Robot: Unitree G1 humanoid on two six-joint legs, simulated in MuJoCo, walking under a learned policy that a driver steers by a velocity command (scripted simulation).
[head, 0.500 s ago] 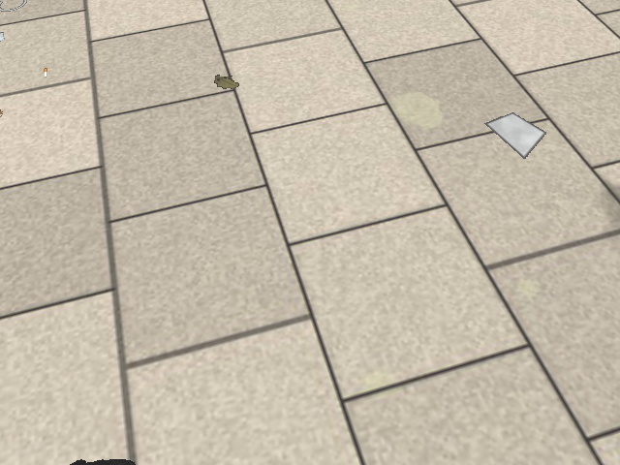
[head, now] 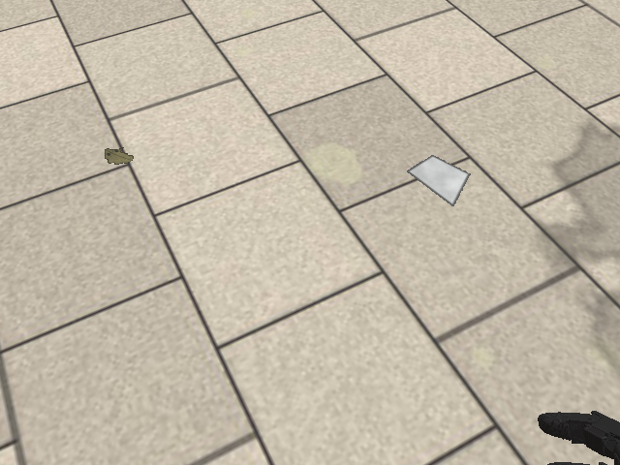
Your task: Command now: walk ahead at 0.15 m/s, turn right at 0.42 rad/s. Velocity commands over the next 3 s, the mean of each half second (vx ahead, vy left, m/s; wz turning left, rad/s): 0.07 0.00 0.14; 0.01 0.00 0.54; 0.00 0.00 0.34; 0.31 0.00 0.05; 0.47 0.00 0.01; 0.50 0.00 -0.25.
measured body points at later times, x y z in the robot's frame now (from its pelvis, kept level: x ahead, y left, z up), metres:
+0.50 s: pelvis +0.07 +0.01 +0.02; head +0.10 +0.01 +0.46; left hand +0.17 +0.30 -0.08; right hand +0.24 -0.26 -0.09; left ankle +0.07 +0.12 -0.68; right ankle +0.07 -0.13 -0.72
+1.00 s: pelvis +0.09 +0.03 +0.02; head +0.12 +0.06 +0.47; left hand +0.12 +0.36 -0.08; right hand +0.35 -0.16 -0.07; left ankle +0.07 +0.13 -0.72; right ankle +0.18 -0.09 -0.70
